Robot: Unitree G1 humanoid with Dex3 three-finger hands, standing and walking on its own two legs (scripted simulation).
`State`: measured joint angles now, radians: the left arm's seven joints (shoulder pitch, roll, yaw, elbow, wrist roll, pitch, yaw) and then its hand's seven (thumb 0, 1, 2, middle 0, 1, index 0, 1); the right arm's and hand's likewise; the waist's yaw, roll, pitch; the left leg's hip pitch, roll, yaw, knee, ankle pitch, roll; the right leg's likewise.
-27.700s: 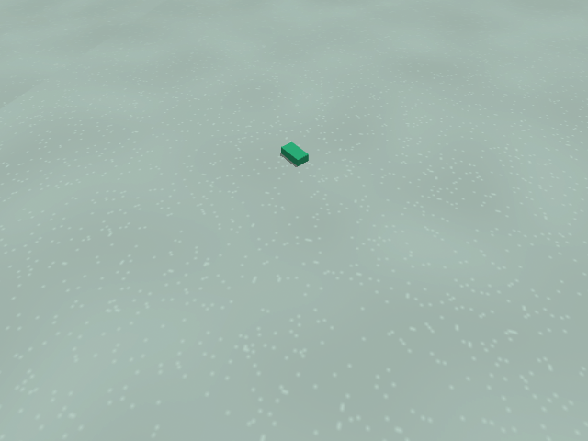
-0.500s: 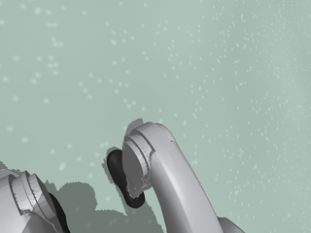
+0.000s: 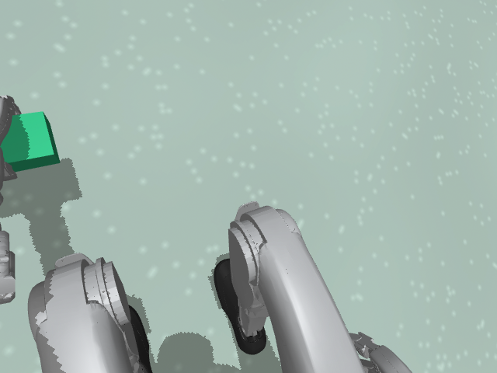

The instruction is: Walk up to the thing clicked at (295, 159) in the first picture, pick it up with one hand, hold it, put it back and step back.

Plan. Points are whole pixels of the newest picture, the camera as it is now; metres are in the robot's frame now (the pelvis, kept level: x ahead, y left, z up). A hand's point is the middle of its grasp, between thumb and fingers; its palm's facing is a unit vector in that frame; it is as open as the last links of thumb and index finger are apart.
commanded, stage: lift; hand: left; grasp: from above
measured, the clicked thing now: out of the picture +0.51 +0.27 -0.20
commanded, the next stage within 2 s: hold in 1.76 s
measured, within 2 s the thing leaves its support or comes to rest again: neither
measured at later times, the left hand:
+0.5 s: hand out of the picture +0.46 +0.29 -0.07, palm faces -0.46 -0.11 -0.88, open 10.1 cm
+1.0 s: hand out of the picture +0.37 +0.29 +0.13, palm faces -0.43 -0.12 -0.89, open 10.1 cm
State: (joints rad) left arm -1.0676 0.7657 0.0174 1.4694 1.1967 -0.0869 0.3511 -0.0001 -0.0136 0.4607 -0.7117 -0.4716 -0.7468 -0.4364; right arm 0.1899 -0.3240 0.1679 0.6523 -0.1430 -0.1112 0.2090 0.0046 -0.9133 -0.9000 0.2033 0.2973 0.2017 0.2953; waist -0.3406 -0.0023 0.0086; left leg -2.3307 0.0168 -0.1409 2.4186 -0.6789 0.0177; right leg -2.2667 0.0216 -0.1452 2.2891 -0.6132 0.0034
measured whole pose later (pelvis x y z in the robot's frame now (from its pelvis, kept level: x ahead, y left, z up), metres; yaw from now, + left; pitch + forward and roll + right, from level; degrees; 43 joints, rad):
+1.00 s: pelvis +0.01 +0.01 +0.22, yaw +7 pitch +28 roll -4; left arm -0.52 0.49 -0.13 0.84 0.99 0.04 0.10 0.00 0.03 0.44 -0.67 -0.50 -0.70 -0.46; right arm 0.18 -0.23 0.00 0.67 0.04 0.06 -0.02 0.01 -0.89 -0.89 0.21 0.30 0.21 0.30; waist -0.12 0.05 -0.21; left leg -1.58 0.01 -0.03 1.69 -0.60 0.02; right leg -1.56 0.01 -0.04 1.63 -0.56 0.01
